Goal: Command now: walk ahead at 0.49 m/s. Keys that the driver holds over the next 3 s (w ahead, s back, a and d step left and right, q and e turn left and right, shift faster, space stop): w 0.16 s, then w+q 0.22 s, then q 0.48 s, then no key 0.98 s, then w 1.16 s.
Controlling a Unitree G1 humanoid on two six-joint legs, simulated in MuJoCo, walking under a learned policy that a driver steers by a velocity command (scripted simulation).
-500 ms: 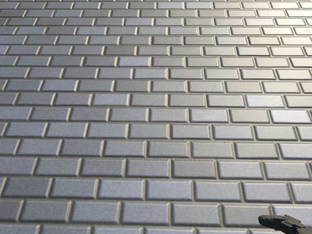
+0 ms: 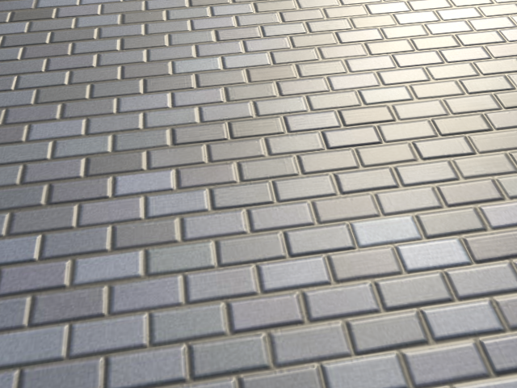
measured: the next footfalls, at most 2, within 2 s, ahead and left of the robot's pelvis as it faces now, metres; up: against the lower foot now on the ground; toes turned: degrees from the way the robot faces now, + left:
right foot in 0.08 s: +0.24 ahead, -0.14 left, +0.00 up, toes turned -3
left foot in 0.62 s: +0.44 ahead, +0.12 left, +0.00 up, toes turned +22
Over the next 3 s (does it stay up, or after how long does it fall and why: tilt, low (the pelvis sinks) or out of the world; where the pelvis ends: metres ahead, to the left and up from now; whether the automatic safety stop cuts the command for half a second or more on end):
stays up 0.90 0.21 -0.01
